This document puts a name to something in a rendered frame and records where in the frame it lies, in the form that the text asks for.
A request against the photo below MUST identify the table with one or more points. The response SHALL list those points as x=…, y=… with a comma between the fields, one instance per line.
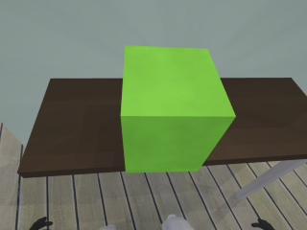
x=78, y=129

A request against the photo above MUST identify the left robot hand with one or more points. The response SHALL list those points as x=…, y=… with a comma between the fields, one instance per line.
x=41, y=222

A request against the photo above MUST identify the right robot shin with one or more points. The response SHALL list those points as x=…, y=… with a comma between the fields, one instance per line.
x=171, y=216

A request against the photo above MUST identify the right robot thigh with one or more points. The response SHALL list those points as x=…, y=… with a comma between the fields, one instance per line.
x=176, y=223

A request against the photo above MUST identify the carton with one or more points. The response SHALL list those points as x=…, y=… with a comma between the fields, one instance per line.
x=174, y=109

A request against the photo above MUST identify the right robot hand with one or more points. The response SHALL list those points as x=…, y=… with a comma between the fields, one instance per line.
x=262, y=224

